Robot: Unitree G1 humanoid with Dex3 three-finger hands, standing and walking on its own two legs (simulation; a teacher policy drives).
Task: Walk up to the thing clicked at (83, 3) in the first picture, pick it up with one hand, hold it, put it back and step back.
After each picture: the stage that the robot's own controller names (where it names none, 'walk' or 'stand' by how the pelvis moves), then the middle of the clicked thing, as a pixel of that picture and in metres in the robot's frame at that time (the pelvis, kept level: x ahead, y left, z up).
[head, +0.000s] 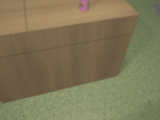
stand; (84, 1) +1.03 +0.00 -0.01
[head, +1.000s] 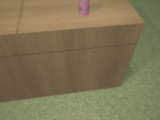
walk; (84, 4) +0.93 +0.04 +0.02
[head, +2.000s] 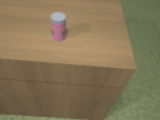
walk; (58, 27) +0.60 +0.17 +0.02
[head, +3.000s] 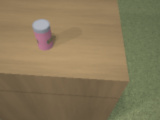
stand; (43, 35) +0.54 +0.19 +0.03
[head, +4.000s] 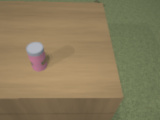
stand; (37, 57) +0.48 +0.20 -0.01
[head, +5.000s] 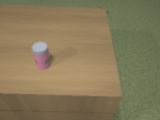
stand; (41, 56) +0.51 +0.19 -0.02
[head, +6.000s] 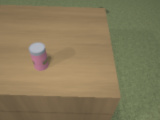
stand; (39, 57) +0.51 +0.21 -0.02
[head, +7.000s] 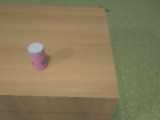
stand; (38, 57) +0.51 +0.21 -0.02
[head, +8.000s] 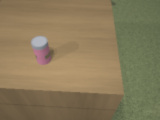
rise first; (41, 51) +0.52 +0.19 -0.01
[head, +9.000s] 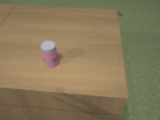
rise first; (50, 54) +0.52 +0.20 -0.01
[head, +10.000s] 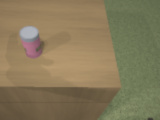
go down; (31, 43) +0.52 +0.18 +0.00
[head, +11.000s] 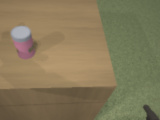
go down; (23, 43) +0.52 +0.18 +0.02
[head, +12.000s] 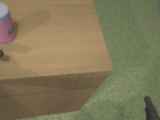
close in; (1, 24) +0.52 +0.20 +0.06
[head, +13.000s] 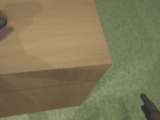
lift; out of the picture +0.53 +0.22 +0.08
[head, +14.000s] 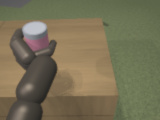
lift; (38, 43) +0.38 +0.13 +0.22
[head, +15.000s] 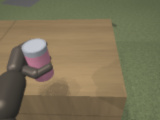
hold; (39, 61) +0.33 +0.14 +0.19
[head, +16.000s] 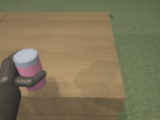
hold; (31, 70) +0.32 +0.17 +0.14
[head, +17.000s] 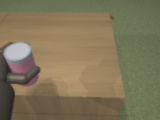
hold; (23, 65) +0.32 +0.19 +0.17
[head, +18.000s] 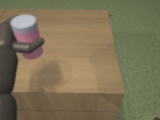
crouch; (28, 38) +0.39 +0.17 +0.21
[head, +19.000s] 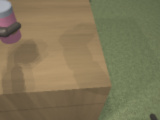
lower; (5, 23) +0.48 +0.21 +0.18
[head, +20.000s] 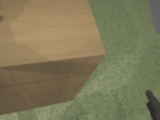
lower; out of the picture +0.56 +0.22 +0.09
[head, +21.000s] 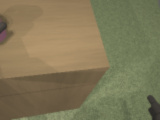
lower; out of the picture +0.52 +0.21 +0.07
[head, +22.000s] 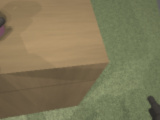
lower; out of the picture +0.53 +0.21 +0.08
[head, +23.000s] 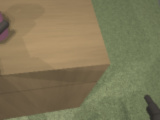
lower; out of the picture +0.53 +0.20 +0.08
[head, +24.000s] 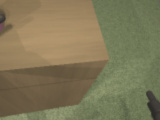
open; out of the picture +0.54 +0.21 +0.09
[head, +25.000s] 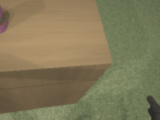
rise; out of the picture +0.53 +0.21 +0.07
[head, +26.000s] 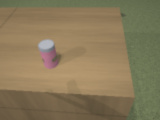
sink last; (48, 54) +0.51 +0.19 +0.03
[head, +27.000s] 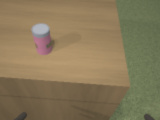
stand; (42, 39) +0.53 +0.19 +0.03
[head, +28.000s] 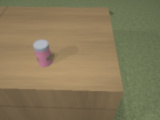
stand; (43, 53) +0.54 +0.20 -0.01
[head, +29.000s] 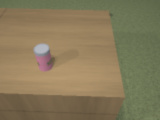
stand; (43, 58) +0.51 +0.20 -0.01
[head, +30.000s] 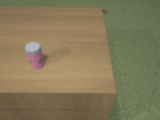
stand; (35, 56) +0.52 +0.23 -0.01
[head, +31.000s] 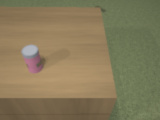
stand; (32, 59) +0.49 +0.23 -0.02
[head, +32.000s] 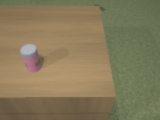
stand; (31, 58) +0.49 +0.24 -0.02
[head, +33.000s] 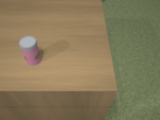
walk; (30, 51) +0.50 +0.23 -0.01
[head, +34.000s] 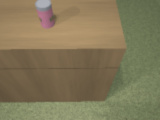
walk; (45, 14) +0.66 +0.19 +0.01
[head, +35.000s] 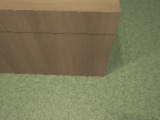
walk; out of the picture +0.91 +0.18 +0.02
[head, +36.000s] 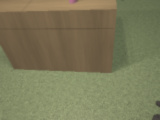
walk; out of the picture +1.27 +0.15 +0.02
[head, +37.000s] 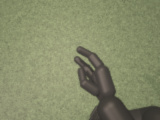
walk; out of the picture +1.51 +0.89 +0.32
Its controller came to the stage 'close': yes
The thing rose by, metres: 0.24
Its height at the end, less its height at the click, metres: +0.00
